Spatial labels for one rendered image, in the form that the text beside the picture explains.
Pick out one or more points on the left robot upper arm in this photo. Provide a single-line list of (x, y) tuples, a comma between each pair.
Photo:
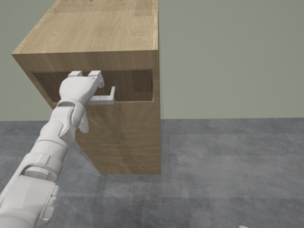
[(29, 203)]

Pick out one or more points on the handle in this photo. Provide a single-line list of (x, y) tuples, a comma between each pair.
[(103, 99)]

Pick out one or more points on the left robot hand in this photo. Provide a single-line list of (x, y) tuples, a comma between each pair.
[(81, 88)]

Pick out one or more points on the cabinet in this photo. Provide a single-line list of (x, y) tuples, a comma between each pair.
[(124, 137)]

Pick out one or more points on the drawer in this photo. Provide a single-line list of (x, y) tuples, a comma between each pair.
[(130, 84)]

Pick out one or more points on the left robot forearm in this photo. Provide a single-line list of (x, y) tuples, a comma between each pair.
[(45, 159)]

